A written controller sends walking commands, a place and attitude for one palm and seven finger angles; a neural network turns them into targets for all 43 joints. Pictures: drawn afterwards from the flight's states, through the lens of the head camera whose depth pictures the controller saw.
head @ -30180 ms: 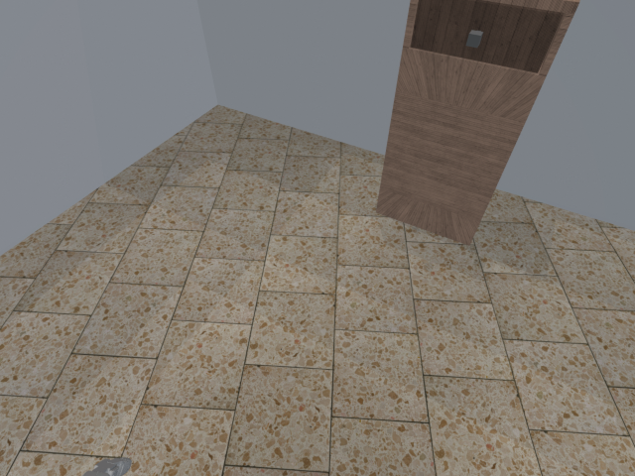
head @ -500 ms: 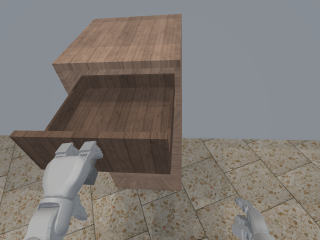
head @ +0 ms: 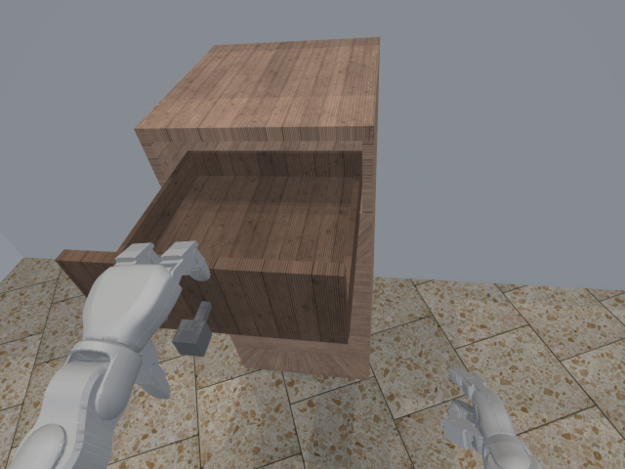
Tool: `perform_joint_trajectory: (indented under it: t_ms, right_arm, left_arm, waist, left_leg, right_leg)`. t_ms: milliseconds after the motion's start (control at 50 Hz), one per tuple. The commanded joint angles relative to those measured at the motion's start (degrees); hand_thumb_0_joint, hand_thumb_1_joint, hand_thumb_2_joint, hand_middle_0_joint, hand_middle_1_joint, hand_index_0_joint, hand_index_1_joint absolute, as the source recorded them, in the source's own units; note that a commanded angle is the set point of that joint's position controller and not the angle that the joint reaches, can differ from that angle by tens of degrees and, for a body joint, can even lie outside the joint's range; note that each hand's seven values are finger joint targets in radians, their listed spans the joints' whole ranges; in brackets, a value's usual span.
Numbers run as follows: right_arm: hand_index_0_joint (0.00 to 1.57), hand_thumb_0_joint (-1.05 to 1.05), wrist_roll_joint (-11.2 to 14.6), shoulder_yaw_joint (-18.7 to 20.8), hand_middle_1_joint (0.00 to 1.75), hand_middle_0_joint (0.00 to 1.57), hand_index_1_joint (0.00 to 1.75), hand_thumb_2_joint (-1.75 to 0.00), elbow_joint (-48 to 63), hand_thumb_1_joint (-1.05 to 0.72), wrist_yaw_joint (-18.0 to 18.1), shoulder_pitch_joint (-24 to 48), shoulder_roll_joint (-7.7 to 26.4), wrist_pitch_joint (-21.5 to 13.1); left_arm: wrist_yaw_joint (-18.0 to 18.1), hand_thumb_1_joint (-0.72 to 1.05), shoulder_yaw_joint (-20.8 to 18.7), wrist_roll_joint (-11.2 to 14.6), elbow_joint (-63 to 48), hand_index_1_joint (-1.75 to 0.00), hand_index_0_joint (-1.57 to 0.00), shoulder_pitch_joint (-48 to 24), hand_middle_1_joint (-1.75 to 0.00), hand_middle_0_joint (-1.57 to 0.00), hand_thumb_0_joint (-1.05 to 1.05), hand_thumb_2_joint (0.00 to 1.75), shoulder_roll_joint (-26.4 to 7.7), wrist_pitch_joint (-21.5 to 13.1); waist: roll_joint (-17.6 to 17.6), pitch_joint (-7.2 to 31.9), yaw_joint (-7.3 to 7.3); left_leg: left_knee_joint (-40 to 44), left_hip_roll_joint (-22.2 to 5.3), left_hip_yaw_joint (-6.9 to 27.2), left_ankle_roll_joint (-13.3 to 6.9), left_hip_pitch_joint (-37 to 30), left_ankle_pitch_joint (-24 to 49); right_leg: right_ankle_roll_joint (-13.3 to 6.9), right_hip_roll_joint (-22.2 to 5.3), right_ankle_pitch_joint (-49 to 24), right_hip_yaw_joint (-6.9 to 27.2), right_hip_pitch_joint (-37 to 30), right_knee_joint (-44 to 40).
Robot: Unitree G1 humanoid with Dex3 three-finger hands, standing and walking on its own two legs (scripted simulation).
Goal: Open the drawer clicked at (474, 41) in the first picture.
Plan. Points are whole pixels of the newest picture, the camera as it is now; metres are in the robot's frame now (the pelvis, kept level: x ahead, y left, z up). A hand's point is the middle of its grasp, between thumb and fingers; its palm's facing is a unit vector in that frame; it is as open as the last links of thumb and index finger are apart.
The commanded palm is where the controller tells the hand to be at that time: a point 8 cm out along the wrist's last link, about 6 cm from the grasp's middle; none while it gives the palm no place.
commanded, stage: lift the hand off the handle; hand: left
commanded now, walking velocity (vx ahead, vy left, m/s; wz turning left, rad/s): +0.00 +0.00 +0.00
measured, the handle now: (197, 326) +0.26 +0.21 +0.06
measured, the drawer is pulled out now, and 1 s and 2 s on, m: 0.30 0.30 0.30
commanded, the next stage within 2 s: draw the hand back to the body in 0.56 s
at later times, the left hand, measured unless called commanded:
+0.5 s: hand (145, 261) +0.24 +0.21 +0.21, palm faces +0.24 -0.04 -0.97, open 13.8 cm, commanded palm +0.19 +0.21 +0.26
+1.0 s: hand (110, 277) +0.22 +0.24 +0.20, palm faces +0.23 -0.07 -0.97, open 13.8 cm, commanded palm +0.17 +0.23 +0.26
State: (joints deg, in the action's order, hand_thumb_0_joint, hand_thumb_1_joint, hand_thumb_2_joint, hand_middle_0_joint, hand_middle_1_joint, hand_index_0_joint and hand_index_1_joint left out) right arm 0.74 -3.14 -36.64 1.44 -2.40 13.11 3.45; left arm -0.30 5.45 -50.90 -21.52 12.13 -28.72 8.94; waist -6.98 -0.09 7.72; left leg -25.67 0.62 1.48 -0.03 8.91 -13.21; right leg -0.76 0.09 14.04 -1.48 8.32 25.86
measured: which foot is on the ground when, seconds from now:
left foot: down 0.00-1.00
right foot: down 0.00-1.00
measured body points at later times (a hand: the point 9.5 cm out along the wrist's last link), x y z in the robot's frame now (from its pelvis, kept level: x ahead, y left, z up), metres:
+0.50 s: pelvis -0.02 -0.01 +0.00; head -0.04 -0.07 +0.44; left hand +0.22 +0.21 +0.26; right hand +0.23 -0.20 -0.08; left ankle +0.01 +0.12 -0.74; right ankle +0.00 -0.11 -0.74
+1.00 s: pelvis -0.02 -0.01 +0.00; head -0.04 -0.07 +0.44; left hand +0.20 +0.24 +0.25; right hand +0.22 -0.20 -0.09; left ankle +0.01 +0.12 -0.74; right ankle +0.00 -0.11 -0.74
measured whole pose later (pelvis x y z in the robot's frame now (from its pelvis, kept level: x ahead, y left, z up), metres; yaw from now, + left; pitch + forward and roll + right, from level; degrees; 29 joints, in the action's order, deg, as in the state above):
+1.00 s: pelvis -0.02 -0.01 +0.00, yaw +0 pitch -4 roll +0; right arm 3.0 -3.4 -35.6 -0.1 -3.8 16.2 3.1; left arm -7.9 -6.4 -41.9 -24.3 5.0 -34.8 13.2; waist -8.3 0.2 6.9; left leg -28.0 0.3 1.8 0.7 11.5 -12.6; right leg -1.3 0.4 14.0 -1.8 11.2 29.2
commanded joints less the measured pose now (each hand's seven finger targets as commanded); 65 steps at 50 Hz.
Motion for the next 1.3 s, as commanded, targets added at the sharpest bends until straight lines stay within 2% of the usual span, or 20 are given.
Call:
perform_joint_trajectory:
  t_ms: [0,60,220,300,320,400,420,540,600,620,700,720,800,860,1020,1100,1180,1240,1260,1280]
  right_arm:
    - [0.20,0.00,0.5,1.8,0.30,0.20,0.30,-0.90,10.1,-0.90,0.0,12.4,4.9,-3.5]
    - [0.20,0.00,0.6,1.6,0.30,0.20,0.30,-0.90,8.8,-0.90,-0.4,11.9,5.2,-2.1]
    - [0.20,0.00,1.5,0.7,0.30,0.20,0.30,-0.90,12.0,-0.90,-1.5,14.8,5.1,-1.6]
    - [0.20,0.00,2.0,1.1,0.30,0.20,0.30,-0.90,12.2,-0.90,-1.3,14.9,5.9,-1.6]
    - [0.20,0.00,1.4,0.4,0.30,0.20,0.30,-0.90,12.6,-0.90,-1.6,14.8,4.9,-2.1]
    - [0.20,0.00,2.2,1.2,0.30,0.20,0.30,-0.90,10.6,-0.90,-1.2,13.7,6.3,-2.0]
    - [0.20,0.00,2.0,0.4,0.30,0.20,0.30,-0.90,11.5,-0.90,-1.6,14.4,5.2,-2.2]
    - [0.20,0.00,2.8,1.1,0.30,0.20,0.30,-0.90,11.3,-0.90,-1.5,13.6,6.1,-2.0]
    - [0.20,0.00,2.9,1.2,0.30,0.20,0.30,-0.90,12.7,-0.90,-1.2,14.5,6.8,-2.6]
    - [0.20,0.00,2.3,0.3,0.30,0.20,0.30,-0.90,13.7,-0.90,-1.5,14.9,5.7,-3.0]
    - [0.20,0.00,1.7,1.1,0.30,0.20,0.30,-0.90,12.5,-0.90,-0.9,13.3,6.8,-3.1]
    - [0.20,0.00,1.2,0.2,0.30,0.20,0.30,-0.90,13.5,-0.90,-1.3,13.8,5.0,-3.6]
    - [0.20,0.00,2.0,1.5,0.30,0.20,0.30,-0.90,11.8,-0.90,-1.3,12.2,6.0,-3.9]
    - [0.20,0.00,2.2,1.5,0.30,0.20,0.30,-0.90,11.3,-0.90,-1.7,11.6,6.3,-3.5]
    - [0.20,0.00,1.9,0.6,0.30,0.20,0.30,-0.90,13.3,-0.90,-0.6,13.1,6.0,-4.6]
    - [0.20,0.00,1.4,1.2,0.30,0.20,0.30,-0.90,13.0,-0.90,0.2,12.3,7.1,-4.9]
    - [0.20,0.00,1.2,1.1,0.30,0.20,0.30,-0.90,12.2,-0.90,-0.7,10.9,5.8,-4.2]
    - [0.20,0.00,1.9,1.3,0.30,0.20,0.30,-0.90,11.5,-0.90,-1.2,10.4,5.8,-3.6]
    - [0.20,0.00,1.2,1.6,0.30,0.20,0.30,-0.90,13.8,-0.90,0.4,5.6,2.0,-7.0]
    - [0.20,0.00,0.4,1.4,0.30,0.20,0.30,-0.90,11.0,-0.90,1.6,5.3,4.3,-9.0]
  left_arm:
    - [3.0,-0.50,-13.8,1.4,-16.1,-1.20,-0.30,-14.6,-1.20,-0.30,0.00,0.30,-13.5,-1.2]
    - [1.4,-0.50,-11.8,0.8,-9.6,-1.20,-0.30,-15.2,-1.20,-0.30,0.00,0.30,-11.7,1.2]
    - [-5.4,-0.50,-9.4,3.1,-14.7,-1.20,-0.30,-18.8,-1.20,-0.30,0.00,0.30,-11.7,5.1]
    - [-5.6,-0.50,-15.9,4.1,-18.4,-1.20,-0.30,-21.8,-1.20,-0.30,0.00,0.30,-18.2,3.6]
    - [-5.7,-0.50,-12.5,3.1,-17.6,-1.20,-0.30,-23.1,-1.20,-0.30,0.00,0.30,-15.0,3.1]
    - [-4.5,-0.50,-21.0,5.1,-12.4,-1.20,-0.30,-25.3,-1.20,-0.30,0.00,0.30,-22.4,3.3]
    - [-4.9,-0.50,-15.9,4.6,-11.3,-1.20,-0.30,-27.3,-1.20,-0.30,0.00,0.30,-17.3,3.8]
    - [-8.4,-0.50,-11.4,6.3,-6.4,-1.20,-0.30,-26.1,-1.20,-0.30,0.00,0.30,-13.9,6.7]
    - [-9.5,-0.50,-13.8,6.4,-12.7,-1.20,-0.30,-26.2,-1.20,-0.30,0.00,0.30,-17.6,5.6]
    - [-10.2,-0.50,-10.7,5.0,-13.7,-1.20,-0.30,-26.1,-1.20,-0.30,0.00,0.30,-14.9,4.9]
    - [-7.8,-0.50,-22.7,6.2,-18.0,-1.20,-0.30,-23.7,-1.20,-0.30,0.00,0.30,-25.5,1.2]
    - [-7.6,-0.50,-19.7,5.3,-16.2,-1.20,-0.30,-21.6,-1.20,-0.30,0.00,0.30,-21.0,0.7]
    - [-4.5,-0.50,-25.7,8.8,-14.1,-1.20,-0.30,-18.7,-1.20,-0.30,0.00,0.30,-23.4,-0.1]
    - [-4.4,-0.50,-21.0,9.0,-10.1,-1.20,-0.30,-17.7,-1.20,-0.30,0.00,0.30,-18.6,1.6]
    - [-7.8,-0.50,-14.7,6.8,-16.7,-1.20,-0.30,-19.5,-1.20,-0.30,0.00,0.30,-16.8,1.9]
    - [-5.7,-0.50,-24.0,7.2,-22.8,-1.20,-0.30,-16.0,-1.20,-0.30,0.00,0.30,-25.4,-0.8]
    - [-3.9,-0.50,-26.8,8.2,-18.2,-1.20,-0.30,-9.2,-1.20,-0.30,0.00,0.30,-23.2,-1.4]
    - [-3.6,-0.50,-26.4,10.7,-12.7,-1.20,-0.30,-7.0,-1.20,-0.30,0.00,0.30,-20.7,0.5]
    - [-0.1,-0.47,-27.0,48.1,-19.2,-1.18,-0.30,-16.1,-1.18,-0.30,0.00,0.32,-1.4,-8.6]
    - [2.1,-0.43,-31.3,49.1,-11.6,-1.15,-0.29,-7.9,-1.15,-0.29,0.00,0.33,-7.5,-11.7]
  waist:
    - [2.7,11.1,-0.84]
    - [4.7,6.4,-1.21]
    - [5.1,12.5,-0.75]
    - [3.7,10.8,-1.01]
    - [4.3,11.9,-0.41]
    - [2.4,8.4,-0.45]
    - [3.0,8.5,-0.24]
    - [5.2,7.6,-2.01]
    - [5.1,12.5,-1.89]
    - [5.5,14.8,-1.18]
    - [4.5,13.7,-0.45]
    - [5.5,13.2,0.46]
    - [3.5,7.7,-0.12]
    - [4.2,4.9,-1.15]
    - [4.3,12.0,-1.65]
    - [1.5,13.1,-0.59]
    - [4.0,8.7,0.33]
    - [3.9,4.7,-0.46]
    - [14.1,-0.9,-7.19]
    - [16.8,-1.8,-6.03]
  left_leg:
    - [3.2,0.5,-1.6,-0.7,-3.7,13.3]
    - [4.9,0.6,-2.0,-0.5,-1.0,11.5]
    - [4.4,0.9,-2.3,-0.9,-1.1,12.0]
    - [4.6,0.0,-2.0,-0.8,-0.8,9.5]
    - [4.5,0.8,-2.0,-1.0,-0.7,10.0]
    - [4.5,0.1,-2.1,-0.3,1.1,6.8]
    - [4.6,0.8,-2.1,-0.4,1.6,7.0]
    - [4.4,0.5,-2.6,-0.6,2.1,4.7]
    - [2.6,0.5,-2.8,-0.8,1.1,5.4]
    - [2.2,1.4,-2.7,-1.1,1.4,6.7]
    - [1.6,0.5,-2.4,-0.9,1.3,6.8]
    - [1.1,1.3,-2.2,-1.0,2.1,7.8]
    - [1.1,0.3,-2.4,-0.3,2.4,6.1]
    - [2.1,0.5,-2.6,-0.2,3.6,4.8]
    - [1.4,1.4,-2.0,-1.0,1.7,3.6]
    - [1.3,0.3,-1.2,-0.9,0.2,6.4]
    - [1.5,0.5,-1.7,-0.3,2.1,8.4]
    - [2.2,0.0,-1.9,0.1,3.8,7.1]
    - [1.1,-1.2,-1.1,-1.4,-1.0,1.8]
    - [1.1,-2.1,-1.3,-1.7,-1.1,-1.2]
  right_leg:
    - [-0.2,1.2,-9.9,0.4,-3.1,-4.7]
    - [0.2,1.0,-7.5,-0.1,-1.7,-5.7]
    - [0.5,0.5,-8.8,0.3,-5.4,-3.5]
    - [0.4,0.9,-6.0,0.6,-4.0,-4.1]
    - [0.3,0.5,-5.2,0.5,-4.1,-3.8]
    - [0.2,0.5,-2.1,1.4,-2.4,-4.9]
    - [0.2,0.4,-1.3,1.0,-2.1,-4.5]
    - [0.9,0.3,-0.8,1.1,-0.7,-4.7]
    - [1.0,-0.2,-3.0,2.5,-3.2,-3.6]
    - [1.1,-0.5,-3.6,2.1,-4.6,-2.6]
    - [0.8,-0.5,-4.2,2.5,-4.5,-2.9]
    - [0.8,-0.6,-4.1,2.0,-4.2,-2.2]
    - [0.7,-0.1,-2.2,1.8,-0.2,-3.8]
    - [1.1,0.2,-0.9,0.9,1.8,-4.3]
    - [1.1,-0.4,1.1,1.3,-0.8,-3.0]
    - [0.5,-0.1,-3.5,1.0,-2.3,-2.7]
    - [0.7,0.0,-4.6,-0.3,-0.8,-2.7]
    - [0.8,0.5,-3.5,-0.8,0.4,-3.2]
    - [0.3,1.6,-2.6,-1.9,4.6,-6.9]
    - [0.5,1.2,0.0,-1.2,5.3,-7.1]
